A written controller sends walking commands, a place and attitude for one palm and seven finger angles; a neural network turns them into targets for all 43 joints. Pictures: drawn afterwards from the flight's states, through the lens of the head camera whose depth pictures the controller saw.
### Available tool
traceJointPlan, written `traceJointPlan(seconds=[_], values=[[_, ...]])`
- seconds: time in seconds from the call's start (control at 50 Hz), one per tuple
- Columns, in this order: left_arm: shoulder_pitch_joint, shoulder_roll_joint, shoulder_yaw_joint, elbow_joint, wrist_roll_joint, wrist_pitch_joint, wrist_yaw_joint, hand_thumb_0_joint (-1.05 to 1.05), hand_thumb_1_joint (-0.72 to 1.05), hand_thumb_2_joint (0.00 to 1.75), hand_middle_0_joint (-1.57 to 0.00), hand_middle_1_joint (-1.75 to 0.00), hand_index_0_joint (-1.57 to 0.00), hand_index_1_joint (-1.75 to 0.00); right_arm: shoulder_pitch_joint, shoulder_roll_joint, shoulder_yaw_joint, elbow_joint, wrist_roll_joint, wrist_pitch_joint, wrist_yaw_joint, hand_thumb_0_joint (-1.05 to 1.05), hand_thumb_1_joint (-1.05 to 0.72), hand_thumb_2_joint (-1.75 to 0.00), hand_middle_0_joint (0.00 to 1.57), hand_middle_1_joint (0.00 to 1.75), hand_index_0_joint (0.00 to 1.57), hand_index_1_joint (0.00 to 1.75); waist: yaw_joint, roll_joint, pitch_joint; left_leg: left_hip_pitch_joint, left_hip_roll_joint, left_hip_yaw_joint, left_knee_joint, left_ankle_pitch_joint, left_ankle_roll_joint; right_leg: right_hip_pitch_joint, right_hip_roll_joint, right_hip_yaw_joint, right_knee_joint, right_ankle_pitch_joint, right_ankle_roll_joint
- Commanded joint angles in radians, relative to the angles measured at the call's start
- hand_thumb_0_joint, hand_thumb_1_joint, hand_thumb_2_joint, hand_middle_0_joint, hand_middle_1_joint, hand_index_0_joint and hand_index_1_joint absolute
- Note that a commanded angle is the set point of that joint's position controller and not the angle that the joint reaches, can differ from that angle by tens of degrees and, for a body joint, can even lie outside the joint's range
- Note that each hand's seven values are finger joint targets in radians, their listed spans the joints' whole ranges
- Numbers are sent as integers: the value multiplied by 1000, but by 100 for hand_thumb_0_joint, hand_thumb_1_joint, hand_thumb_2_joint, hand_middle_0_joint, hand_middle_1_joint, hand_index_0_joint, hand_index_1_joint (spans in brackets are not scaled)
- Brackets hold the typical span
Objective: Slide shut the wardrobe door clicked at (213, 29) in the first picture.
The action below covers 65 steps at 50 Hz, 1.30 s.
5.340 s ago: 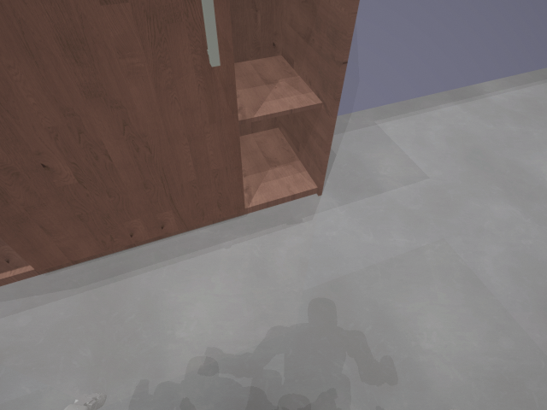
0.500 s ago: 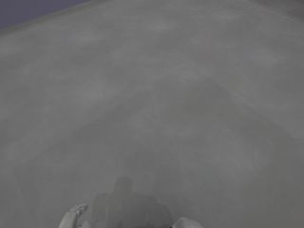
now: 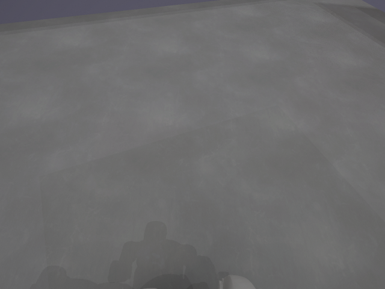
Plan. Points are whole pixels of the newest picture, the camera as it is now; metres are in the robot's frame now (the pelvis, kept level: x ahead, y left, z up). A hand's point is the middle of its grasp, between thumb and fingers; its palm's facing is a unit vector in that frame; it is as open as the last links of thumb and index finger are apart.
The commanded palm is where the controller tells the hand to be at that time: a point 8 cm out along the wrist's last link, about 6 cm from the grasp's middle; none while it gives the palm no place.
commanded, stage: turn to face it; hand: left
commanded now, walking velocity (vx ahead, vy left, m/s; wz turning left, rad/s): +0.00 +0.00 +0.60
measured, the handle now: out of the picture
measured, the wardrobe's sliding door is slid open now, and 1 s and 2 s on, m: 0.38 0.38 0.38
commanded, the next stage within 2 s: none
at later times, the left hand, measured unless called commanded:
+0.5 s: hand out of the picture +0.02 +0.14 -0.14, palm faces +0.31 -0.91 -0.29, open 7.4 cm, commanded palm none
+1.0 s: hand out of the picture -0.10 +0.19 -0.17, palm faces +0.61 -0.74 -0.28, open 7.4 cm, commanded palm none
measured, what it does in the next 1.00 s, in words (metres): steps on the spot, turning left: right foot, then left foot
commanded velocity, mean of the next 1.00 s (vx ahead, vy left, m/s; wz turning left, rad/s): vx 0.00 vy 0.00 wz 0.60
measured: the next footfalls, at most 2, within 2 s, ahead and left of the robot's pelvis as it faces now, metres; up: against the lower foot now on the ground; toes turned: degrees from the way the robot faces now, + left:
right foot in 0.36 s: +0.04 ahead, -0.17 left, +0.00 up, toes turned +12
left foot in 0.80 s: -0.05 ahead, +0.07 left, +0.00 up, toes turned +37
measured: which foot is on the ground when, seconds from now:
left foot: down 0.00-0.36, up 0.38-0.78, down 0.80-1.00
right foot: up 0.00-0.34, down 0.36-0.80, up 0.82-1.00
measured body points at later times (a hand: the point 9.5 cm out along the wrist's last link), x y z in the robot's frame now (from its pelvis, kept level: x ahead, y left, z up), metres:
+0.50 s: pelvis -0.01 -0.07 +0.01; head +0.03 -0.10 +0.45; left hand +0.00 +0.19 -0.12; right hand +0.14 -0.31 -0.15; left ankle -0.04 +0.06 -0.65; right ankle +0.00 -0.18 -0.73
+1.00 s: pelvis -0.02 -0.03 +0.00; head +0.01 +0.01 +0.45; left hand -0.13 +0.23 -0.14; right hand +0.22 -0.18 -0.13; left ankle -0.08 +0.05 -0.73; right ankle +0.05 -0.18 -0.66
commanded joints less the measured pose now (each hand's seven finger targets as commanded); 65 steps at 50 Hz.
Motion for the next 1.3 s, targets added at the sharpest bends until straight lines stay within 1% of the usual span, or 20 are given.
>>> traceJointPlan(seconds=[0.0,0.16,0.3,0.32,0.34,0.38,0.42,0.46,0.56,0.72,0.76,0.78,0.8,0.92,1.06,1.14,1.18,1.2,1.22,1.28], values=[[-8,54,7,-92,-6,-32,-2,0,90,90,-20,-30,-20,-30,35,-199,-51,-57,8,-23,-12,0,-90,-90,20,30,20,30,-1,129,-155,231,241,-300,-244,361,87,-71,-14,44,-38,36,17],[-41,75,1,-126,-9,-30,2,0,90,90,-20,-30,-20,-30,21,-243,-70,-69,3,1,1,0,-90,-90,20,30,20,30,-28,180,-130,192,219,-421,-253,191,107,-3,20,49,-234,-26,14],[133,104,4,-116,-16,-46,11,0,90,90,-20,-30,-20,-30,-92,-247,-82,-123,9,21,13,0,-90,-90,20,30,20,30,55,176,-152,-58,113,-442,-155,84,29,389,57,23,-703,131,-27],[167,173,19,-119,-2,-55,17,0,90,90,-20,-30,-20,-30,-90,-190,-76,-138,17,26,19,0,-90,-90,20,30,20,30,74,-14,-140,-231,9,-341,31,-90,-41,501,-113,192,-875,22,-84],[129,267,29,-148,11,-60,22,0,90,90,-20,-30,-20,-30,-77,-133,-65,-168,15,26,22,0,-90,-90,20,30,20,30,68,-283,-96,-371,-116,-149,321,-285,-120,456,-397,496,-982,-42,-197],[-4,208,15,-182,-3,-62,24,0,90,90,-20,-30,-20,-30,-86,-189,-79,-140,-2,38,27,0,-90,-90,20,30,20,30,13,-198,-38,-291,-24,-186,563,-230,-101,240,-345,366,-963,0,-201],[-58,138,-11,-186,-3,-72,16,0,90,90,-20,-30,-20,-30,-60,-179,-73,-103,-1,43,39,0,-90,-90,20,30,20,30,-21,-119,9,-280,5,-140,657,-108,-123,242,-236,145,-880,235,-172],[-21,125,-16,-176,-1,-78,16,0,90,90,-20,-30,-20,-30,-50,-161,-66,-94,4,44,42,0,-90,-90,20,30,20,30,-11,-134,-18,-276,10,-108,652,-81,-140,312,-215,57,-834,411,-165],[115,162,-7,-127,4,-75,16,0,90,90,-20,-30,-20,-30,-163,-146,-51,-118,7,48,41,0,-90,-90,20,30,20,30,58,-138,-49,-251,22,-56,480,-151,-158,444,-256,17,-788,594,-190],[119,211,16,-106,6,-57,12,0,90,90,-20,-30,-20,-30,-156,-143,-30,-123,16,22,37,0,-90,-90,20,30,20,30,60,-198,-128,-29,2,46,50,-110,-116,483,-281,-86,-642,707,-157],[114,195,18,-112,-9,-52,4,0,90,90,-20,-30,-20,-30,-50,-219,-50,-103,8,7,35,0,-90,-90,20,30,20,30,-5,-39,-195,266,53,-25,-167,189,-72,308,-242,-146,-391,580,-74],[98,129,8,-157,-15,-52,-6,0,90,90,-20,-30,-20,-30,32,-339,-83,-95,3,-2,28,0,-90,-90,20,30,20,30,-51,283,-241,480,326,-380,-154,624,64,-16,-99,-173,-155,3,9],[27,113,-8,-197,-6,-46,0,0,90,90,-20,-30,-20,-30,106,-375,-87,-66,16,6,24,0,-90,-90,20,30,20,30,-76,293,-231,444,428,-427,-150,819,159,-91,-60,-74,-30,-284,14],[20,110,0,-143,-9,-33,-7,0,90,90,-20,-30,-20,-30,-85,-261,-55,-111,8,-7,0,0,-90,-90,20,30,20,30,8,179,-126,223,217,-271,-177,559,84,-41,-39,28,-27,-23,27],[-43,97,-7,-187,-12,-36,-4,0,90,90,-20,-30,-20,-30,-53,-269,-68,-103,3,3,6,0,-90,-90,20,30,20,30,-10,201,-125,205,196,-371,-174,478,102,38,19,29,-266,-33,23],[22,103,-10,-185,-18,-50,0,0,90,90,-20,-30,-20,-30,-89,-272,-75,-118,5,11,7,0,-90,-90,20,30,20,30,26,209,-136,109,164,-424,-98,491,74,234,66,9,-525,66,7],[116,170,6,-169,-9,-71,9,0,90,90,-20,-30,-20,-30,-91,-215,-69,-134,18,9,13,0,-90,-90,20,30,20,30,75,25,-171,-88,60,-355,67,191,-20,501,-66,115,-802,241,-23],[130,271,24,-172,8,-78,17,0,90,90,-20,-30,-20,-30,-65,-142,-55,-160,21,8,18,0,-90,-90,20,30,20,30,76,-283,-170,-284,-103,-152,321,-298,-109,582,-371,418,-861,375,-144],[119,265,19,-182,-4,-73,18,0,90,90,-20,-30,-20,-30,-54,-203,-71,-153,9,18,15,0,-90,-90,20,30,20,30,73,-251,-175,-244,-52,-194,504,-359,-102,444,-428,407,-871,330,-213],[-34,158,-10,-207,-3,-68,17,0,90,90,-20,-30,-20,-30,-67,-181,-69,-104,2,41,35,0,-90,-90,20,30,20,30,6,-113,-21,-241,5,-159,693,-163,-117,279,-268,174,-857,269,-183]])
